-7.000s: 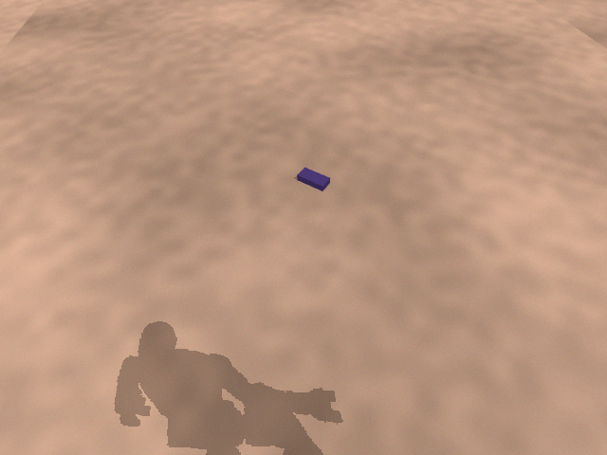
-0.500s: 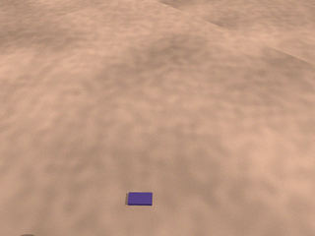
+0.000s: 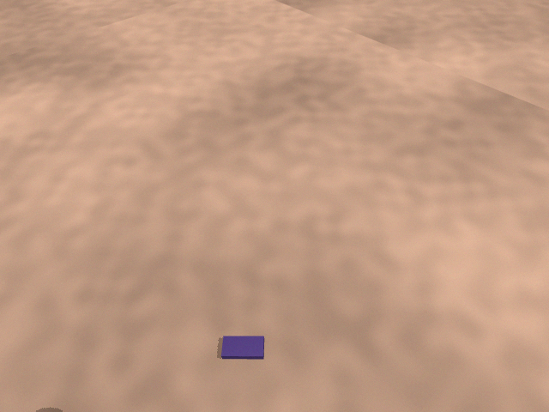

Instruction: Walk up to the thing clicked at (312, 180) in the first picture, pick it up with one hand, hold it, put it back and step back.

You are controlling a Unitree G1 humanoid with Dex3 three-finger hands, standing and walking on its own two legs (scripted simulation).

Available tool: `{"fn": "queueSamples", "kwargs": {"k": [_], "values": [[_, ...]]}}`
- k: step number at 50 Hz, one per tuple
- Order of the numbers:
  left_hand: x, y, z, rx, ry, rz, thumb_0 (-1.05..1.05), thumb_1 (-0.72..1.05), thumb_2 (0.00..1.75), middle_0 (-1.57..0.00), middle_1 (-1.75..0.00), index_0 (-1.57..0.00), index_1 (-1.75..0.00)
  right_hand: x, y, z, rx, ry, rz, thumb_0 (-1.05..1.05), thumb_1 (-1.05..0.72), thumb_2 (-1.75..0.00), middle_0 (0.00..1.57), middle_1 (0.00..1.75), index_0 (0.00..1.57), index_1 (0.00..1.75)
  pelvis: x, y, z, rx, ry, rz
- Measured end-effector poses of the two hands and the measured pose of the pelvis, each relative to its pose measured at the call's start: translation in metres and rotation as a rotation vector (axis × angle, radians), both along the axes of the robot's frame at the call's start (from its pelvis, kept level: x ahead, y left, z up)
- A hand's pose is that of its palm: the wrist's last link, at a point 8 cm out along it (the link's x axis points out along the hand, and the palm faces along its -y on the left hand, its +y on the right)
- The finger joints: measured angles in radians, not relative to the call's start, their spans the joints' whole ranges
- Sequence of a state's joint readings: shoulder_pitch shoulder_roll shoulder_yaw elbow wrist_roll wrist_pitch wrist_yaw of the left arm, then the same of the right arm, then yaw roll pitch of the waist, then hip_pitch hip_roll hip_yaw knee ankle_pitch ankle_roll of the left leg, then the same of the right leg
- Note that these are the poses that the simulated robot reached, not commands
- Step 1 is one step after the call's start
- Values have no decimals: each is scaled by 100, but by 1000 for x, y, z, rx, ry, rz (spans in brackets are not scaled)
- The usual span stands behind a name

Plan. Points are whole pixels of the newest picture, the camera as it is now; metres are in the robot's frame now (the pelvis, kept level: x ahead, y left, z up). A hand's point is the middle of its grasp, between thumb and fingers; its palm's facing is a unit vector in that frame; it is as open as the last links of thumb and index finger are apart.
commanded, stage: stand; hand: left
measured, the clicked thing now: (243, 347) +0.44 +0.15 -0.77
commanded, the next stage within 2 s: none
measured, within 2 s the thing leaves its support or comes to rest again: neither
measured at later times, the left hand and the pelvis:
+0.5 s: hand out of the picture +0.08 +0.25 -0.16, palm faces -0.01 -0.94 -0.34, open 7.3 cm; pelvis +0.01 +0.00 +0.00, yaw +0 degrees
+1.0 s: hand out of the picture +0.07 +0.25 -0.16, palm faces -0.02 -0.94 -0.34, open 7.3 cm; pelvis +0.00 +0.00 +0.00, yaw +0 degrees
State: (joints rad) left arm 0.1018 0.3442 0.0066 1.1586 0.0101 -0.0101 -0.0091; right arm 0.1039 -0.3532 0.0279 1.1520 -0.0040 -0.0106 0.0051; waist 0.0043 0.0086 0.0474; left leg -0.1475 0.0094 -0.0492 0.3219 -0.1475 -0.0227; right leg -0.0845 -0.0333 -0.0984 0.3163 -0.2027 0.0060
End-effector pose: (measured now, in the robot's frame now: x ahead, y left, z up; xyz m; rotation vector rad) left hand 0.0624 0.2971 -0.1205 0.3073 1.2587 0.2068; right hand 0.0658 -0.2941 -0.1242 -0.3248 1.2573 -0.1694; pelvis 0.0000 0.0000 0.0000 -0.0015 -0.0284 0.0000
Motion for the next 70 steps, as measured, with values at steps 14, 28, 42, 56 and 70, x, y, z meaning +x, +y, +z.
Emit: {"fn": "queueSamples", "kwargs": {"k": [14, 28, 42, 56, 70], "values": [[11, -1, 1, 3, -13, -2, 0, 91, 90, -20, -30, -21, -30, 15, -2, 2, -5, -24, 7, 0, -90, -90, 20, 30, 21, 30, 7, -1, 0, 1, 0, -4], [12, -1, 1, 2, -15, -2, 0, 91, 90, -20, -30, -21, -30, 14, -1, 3, -7, -24, 4, 0, -90, -90, 20, 30, 21, 30, 7, -1, 0, 1, -3, -5], [7, 1, 1, 5, -4, -2, 0, 91, 90, -20, -30, -21, -30, 7, 0, 1, -4, -15, -2, 0, -90, -90, 20, 30, 21, 30, 5, 0, 0, 2, -6, -9], [5, -1, -1, 0, 4, -10, 0, 91, 90, -20, -30, -21, -30, 3, -2, 2, -7, -3, -7, 0, -90, -90, 20, 30, 21, 30, 6, -1, 0, 0, -1, -9], [11, 0, 0, 3, 0, -12, 0, 91, 90, -20, -30, -21, -30, 7, -1, 2, -8, -7, -8, 0, -90, -90, 20, 30, 21, 30, 10, 0, 0, 2, -1, -14]]}}
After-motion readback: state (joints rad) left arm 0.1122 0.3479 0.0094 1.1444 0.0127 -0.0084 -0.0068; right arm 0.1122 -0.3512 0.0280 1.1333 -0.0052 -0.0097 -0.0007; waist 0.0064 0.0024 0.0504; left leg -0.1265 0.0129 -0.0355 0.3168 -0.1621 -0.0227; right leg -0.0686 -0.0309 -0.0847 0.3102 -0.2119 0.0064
